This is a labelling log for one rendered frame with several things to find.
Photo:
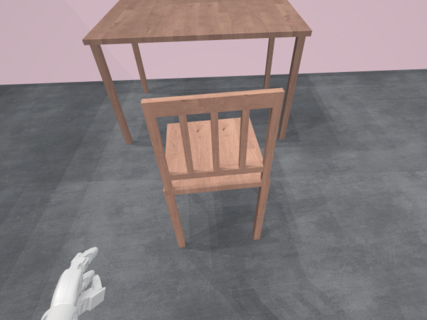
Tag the chair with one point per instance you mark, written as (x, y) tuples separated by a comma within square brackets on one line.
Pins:
[(213, 155)]

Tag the left robot hand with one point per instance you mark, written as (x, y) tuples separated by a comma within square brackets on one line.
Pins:
[(71, 286)]

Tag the left robot forearm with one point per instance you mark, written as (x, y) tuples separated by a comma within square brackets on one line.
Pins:
[(61, 312)]

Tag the table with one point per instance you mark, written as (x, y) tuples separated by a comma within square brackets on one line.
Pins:
[(153, 21)]

